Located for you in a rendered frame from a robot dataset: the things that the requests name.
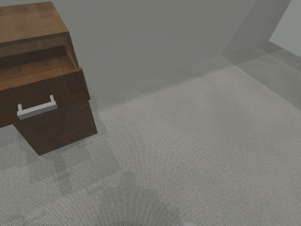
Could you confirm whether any drawer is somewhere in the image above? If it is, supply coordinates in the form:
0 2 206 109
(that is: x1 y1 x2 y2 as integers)
0 44 90 128

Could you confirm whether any handle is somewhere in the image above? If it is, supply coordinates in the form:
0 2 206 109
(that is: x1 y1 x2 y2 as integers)
17 95 58 120

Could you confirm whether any cabinet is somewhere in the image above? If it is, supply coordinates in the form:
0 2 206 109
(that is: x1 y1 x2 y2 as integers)
0 1 98 156

